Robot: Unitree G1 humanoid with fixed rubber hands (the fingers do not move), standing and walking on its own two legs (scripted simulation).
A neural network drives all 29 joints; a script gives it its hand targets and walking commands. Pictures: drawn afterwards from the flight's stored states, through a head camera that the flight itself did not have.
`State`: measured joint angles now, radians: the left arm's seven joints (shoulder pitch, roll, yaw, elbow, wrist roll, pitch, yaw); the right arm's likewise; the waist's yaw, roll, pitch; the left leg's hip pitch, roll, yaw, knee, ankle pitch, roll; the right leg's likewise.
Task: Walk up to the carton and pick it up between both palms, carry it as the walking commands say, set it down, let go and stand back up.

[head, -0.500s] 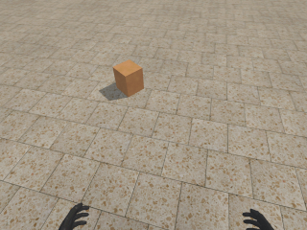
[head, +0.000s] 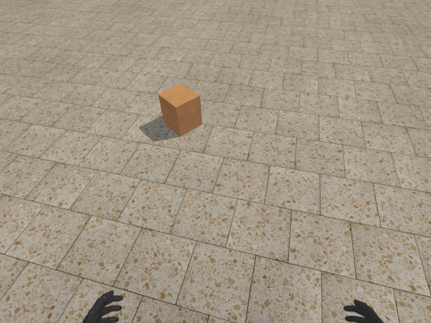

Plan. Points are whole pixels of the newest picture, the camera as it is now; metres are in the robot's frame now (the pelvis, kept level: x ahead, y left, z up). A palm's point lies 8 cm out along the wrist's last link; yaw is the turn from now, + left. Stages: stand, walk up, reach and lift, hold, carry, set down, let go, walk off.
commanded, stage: stand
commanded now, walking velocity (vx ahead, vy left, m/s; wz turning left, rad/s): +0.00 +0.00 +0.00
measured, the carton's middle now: (181, 110) +1.59 +0.32 -0.63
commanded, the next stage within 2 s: walk up in 1.36 s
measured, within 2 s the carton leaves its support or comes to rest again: neither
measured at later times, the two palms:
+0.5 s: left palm out of the picture +0.13 +0.26 -0.09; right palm out of the picture +0.12 -0.27 -0.09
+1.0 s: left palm out of the picture +0.11 +0.27 -0.10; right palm out of the picture +0.10 -0.27 -0.10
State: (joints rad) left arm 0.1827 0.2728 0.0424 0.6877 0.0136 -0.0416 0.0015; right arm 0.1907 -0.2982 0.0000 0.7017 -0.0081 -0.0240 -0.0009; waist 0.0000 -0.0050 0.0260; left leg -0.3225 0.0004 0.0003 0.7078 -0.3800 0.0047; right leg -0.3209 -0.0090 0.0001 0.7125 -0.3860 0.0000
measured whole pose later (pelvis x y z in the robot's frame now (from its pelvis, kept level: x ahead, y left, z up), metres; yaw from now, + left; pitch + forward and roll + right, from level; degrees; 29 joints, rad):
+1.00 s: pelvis -0.02 +0.00 +0.00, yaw +0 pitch -2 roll +0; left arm 0.16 0.28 0.04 0.82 0.01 -0.04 0.00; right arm 0.17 -0.30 0.00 0.84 -0.01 -0.03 0.00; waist 0.00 -0.01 0.03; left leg -0.33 0.00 0.00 0.71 -0.35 0.00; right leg -0.32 -0.01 0.00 0.70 -0.35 0.00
